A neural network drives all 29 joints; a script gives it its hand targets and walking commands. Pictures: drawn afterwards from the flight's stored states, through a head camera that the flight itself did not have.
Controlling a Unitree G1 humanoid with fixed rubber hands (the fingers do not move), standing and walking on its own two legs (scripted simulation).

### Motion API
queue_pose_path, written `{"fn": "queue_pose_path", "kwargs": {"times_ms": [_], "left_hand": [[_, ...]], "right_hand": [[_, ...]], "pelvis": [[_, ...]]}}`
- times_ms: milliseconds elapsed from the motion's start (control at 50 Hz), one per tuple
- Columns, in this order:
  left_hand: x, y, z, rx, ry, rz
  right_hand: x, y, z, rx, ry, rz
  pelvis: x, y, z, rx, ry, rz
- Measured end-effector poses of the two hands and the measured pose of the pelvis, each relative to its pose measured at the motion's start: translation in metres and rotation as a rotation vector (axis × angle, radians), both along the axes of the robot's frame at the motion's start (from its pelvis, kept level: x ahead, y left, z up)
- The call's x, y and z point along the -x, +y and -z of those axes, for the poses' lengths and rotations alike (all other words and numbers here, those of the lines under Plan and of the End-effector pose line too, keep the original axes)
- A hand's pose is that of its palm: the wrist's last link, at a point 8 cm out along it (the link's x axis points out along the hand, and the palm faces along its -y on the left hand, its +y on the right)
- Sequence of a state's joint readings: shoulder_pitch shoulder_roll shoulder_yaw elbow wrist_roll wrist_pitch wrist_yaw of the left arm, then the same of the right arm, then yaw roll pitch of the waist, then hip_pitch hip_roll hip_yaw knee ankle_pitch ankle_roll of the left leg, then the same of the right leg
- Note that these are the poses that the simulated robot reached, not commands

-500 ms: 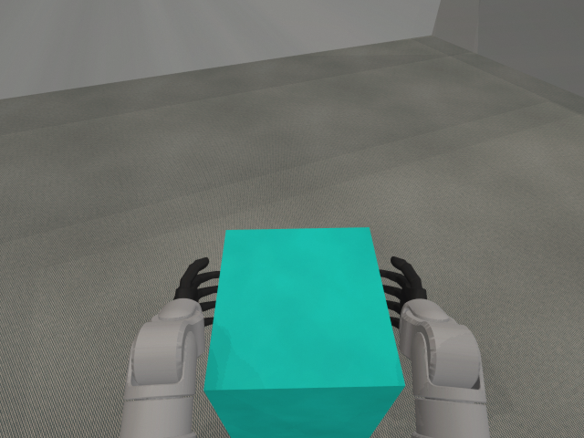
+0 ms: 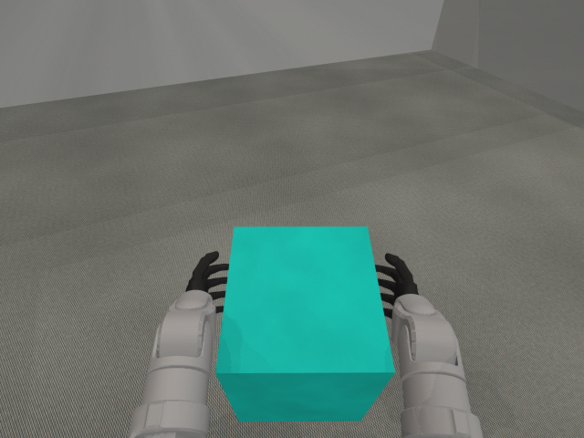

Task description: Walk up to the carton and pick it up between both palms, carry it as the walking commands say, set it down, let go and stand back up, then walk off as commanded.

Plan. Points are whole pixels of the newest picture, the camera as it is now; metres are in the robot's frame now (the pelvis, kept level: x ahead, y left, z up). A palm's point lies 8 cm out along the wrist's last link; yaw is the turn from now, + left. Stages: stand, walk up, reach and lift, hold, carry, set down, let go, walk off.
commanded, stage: hold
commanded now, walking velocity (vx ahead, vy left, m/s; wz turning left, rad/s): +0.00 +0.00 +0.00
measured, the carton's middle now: (300, 328) +0.30 -0.02 -0.02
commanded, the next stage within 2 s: set down in 0.42 s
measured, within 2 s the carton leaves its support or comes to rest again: neither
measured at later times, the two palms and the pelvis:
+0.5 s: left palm (198, 294) +0.32 +0.13 +0.06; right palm (399, 296) +0.30 -0.16 +0.06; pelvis +0.02 +0.00 +0.01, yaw +0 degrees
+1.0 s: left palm (212, 317) +0.33 +0.12 -0.02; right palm (392, 324) +0.31 -0.17 -0.02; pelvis +0.01 +0.00 -0.01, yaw -1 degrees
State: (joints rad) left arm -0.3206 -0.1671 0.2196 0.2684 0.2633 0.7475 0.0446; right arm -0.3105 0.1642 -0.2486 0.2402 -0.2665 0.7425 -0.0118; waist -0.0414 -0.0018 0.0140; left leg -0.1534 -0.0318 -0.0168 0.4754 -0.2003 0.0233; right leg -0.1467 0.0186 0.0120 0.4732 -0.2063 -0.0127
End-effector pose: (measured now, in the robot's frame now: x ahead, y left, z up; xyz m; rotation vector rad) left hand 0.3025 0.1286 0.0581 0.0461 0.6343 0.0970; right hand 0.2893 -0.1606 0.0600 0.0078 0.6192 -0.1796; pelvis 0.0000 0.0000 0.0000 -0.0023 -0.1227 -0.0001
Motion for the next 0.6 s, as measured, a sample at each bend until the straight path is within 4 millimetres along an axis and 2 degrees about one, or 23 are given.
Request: {"fn": "queue_pose_path", "kwargs": {"times_ms": [160, 420, 600], "left_hand": [[-0.004, 0.000, -0.001, 0.010, 0.020, -0.013], [-0.012, 0.005, 0.001, 0.008, 0.018, -0.010], [-0.016, -0.004, 0.008, -0.040, 0.055, 0.068]], "right_hand": [[-0.005, 0.000, 0.000, -0.024, 0.019, 0.013], [-0.017, 0.004, -0.004, 0.008, 0.018, -0.010], [-0.005, -0.004, 0.012, 0.020, 0.061, 0.008]], "pelvis": [[-0.001, -0.001, 0.000, -0.004, -0.024, 0.014], [-0.016, 0.000, -0.006, -0.002, -0.007, 0.015], [-0.024, 0.006, -0.007, 0.001, -0.014, 0.011]]}}
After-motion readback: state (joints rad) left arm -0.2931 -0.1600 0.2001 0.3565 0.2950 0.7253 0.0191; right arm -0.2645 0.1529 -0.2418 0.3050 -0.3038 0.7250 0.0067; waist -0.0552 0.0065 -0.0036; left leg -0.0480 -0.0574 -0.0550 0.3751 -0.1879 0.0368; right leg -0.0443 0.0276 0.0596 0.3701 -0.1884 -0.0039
